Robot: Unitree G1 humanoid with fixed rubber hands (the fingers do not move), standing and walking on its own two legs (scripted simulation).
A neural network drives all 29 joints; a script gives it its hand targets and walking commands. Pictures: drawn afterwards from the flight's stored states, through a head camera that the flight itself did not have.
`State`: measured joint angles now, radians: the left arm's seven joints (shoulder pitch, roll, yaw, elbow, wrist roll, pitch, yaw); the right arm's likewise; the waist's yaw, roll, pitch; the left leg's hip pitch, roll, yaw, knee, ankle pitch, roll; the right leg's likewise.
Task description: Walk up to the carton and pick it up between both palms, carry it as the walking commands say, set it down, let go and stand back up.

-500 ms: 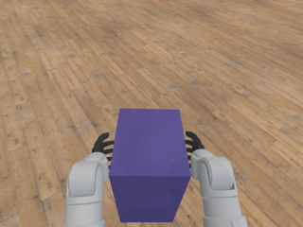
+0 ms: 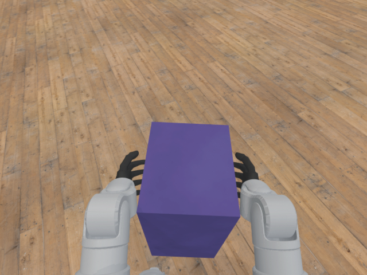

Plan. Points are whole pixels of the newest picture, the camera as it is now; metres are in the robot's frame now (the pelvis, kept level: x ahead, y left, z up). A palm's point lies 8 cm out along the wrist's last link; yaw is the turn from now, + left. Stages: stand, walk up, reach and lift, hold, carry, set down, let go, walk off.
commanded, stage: carry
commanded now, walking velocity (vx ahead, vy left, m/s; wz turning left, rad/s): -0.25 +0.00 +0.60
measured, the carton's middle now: (186, 197) +0.31 -0.02 +0.01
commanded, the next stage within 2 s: none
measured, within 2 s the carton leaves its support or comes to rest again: neither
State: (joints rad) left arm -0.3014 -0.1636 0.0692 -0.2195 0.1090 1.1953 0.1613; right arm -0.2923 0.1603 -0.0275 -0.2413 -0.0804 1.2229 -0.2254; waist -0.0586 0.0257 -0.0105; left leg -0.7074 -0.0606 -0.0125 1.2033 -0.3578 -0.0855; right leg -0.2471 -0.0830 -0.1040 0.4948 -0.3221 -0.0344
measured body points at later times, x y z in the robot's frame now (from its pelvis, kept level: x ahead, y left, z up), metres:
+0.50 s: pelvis -0.15 +0.04 -0.01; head -0.11 +0.08 +0.43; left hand +0.08 +0.28 +0.03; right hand +0.19 +0.06 +0.04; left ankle -0.14 +0.16 -0.74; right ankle -0.13 -0.09 -0.68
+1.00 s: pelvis -0.22 +0.00 -0.01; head -0.24 -0.02 +0.44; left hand +0.04 +0.21 +0.08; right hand +0.10 -0.03 +0.07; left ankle -0.21 +0.15 -0.74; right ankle -0.21 -0.09 -0.74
